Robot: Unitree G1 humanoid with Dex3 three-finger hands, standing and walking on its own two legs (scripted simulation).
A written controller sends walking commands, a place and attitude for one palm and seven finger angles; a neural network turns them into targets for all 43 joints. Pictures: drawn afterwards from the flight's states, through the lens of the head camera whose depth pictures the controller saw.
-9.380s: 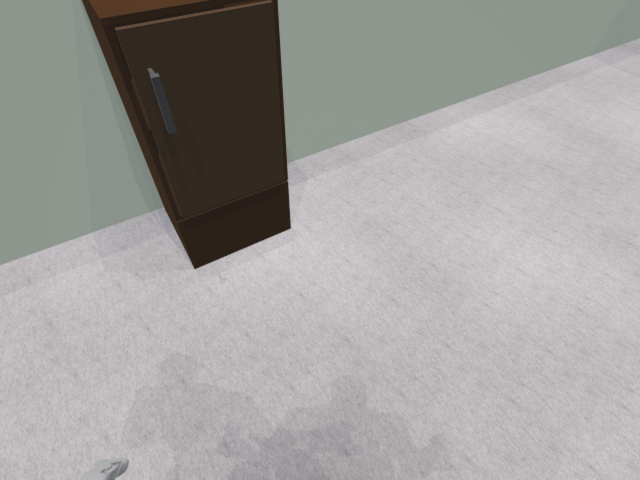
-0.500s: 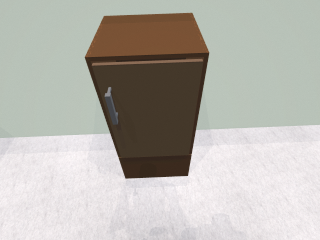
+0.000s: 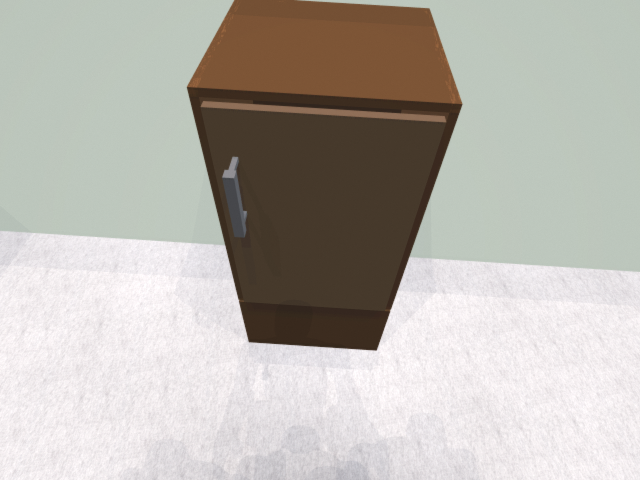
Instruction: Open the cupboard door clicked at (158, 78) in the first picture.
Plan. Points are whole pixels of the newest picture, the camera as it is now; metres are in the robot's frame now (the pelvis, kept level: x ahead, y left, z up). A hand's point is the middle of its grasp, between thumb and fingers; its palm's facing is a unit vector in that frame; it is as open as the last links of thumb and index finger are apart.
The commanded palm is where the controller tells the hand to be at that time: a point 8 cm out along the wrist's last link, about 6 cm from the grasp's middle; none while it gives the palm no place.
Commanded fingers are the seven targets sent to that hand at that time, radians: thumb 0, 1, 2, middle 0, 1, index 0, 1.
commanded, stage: shuffle to correct the standing spot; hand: left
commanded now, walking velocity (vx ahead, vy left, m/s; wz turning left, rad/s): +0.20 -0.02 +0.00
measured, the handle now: (237, 198) +0.58 +0.20 -0.03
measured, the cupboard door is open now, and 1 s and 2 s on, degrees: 0 0 0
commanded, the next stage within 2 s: come to a stop and stand still in 0.02 s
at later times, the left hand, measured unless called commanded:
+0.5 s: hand (228, 461) +0.17 +0.14 -0.15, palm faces +0.04 -0.96 -0.27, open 7.4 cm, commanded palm none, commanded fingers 0.00 0.90 0.90 -0.20 -0.30 -0.20 -0.30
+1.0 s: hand out of the picture -0.01 +0.16 -0.16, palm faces +0.13 -0.97 -0.19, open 7.4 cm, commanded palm none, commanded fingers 0.00 0.90 0.90 -0.20 -0.30 -0.20 -0.30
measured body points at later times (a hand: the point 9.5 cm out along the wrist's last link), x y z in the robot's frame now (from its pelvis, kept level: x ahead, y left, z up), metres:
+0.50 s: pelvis +0.07 -0.05 +0.00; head +0.12 -0.07 +0.45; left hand +0.17 +0.19 -0.13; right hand +0.07 -0.28 -0.17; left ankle -0.01 +0.09 -0.64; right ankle +0.16 -0.13 -0.72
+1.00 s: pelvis +0.00 -0.02 +0.02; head +0.00 -0.01 +0.47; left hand -0.01 +0.22 -0.14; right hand -0.03 -0.23 -0.13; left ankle +0.00 +0.08 -0.73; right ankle +0.00 -0.14 -0.63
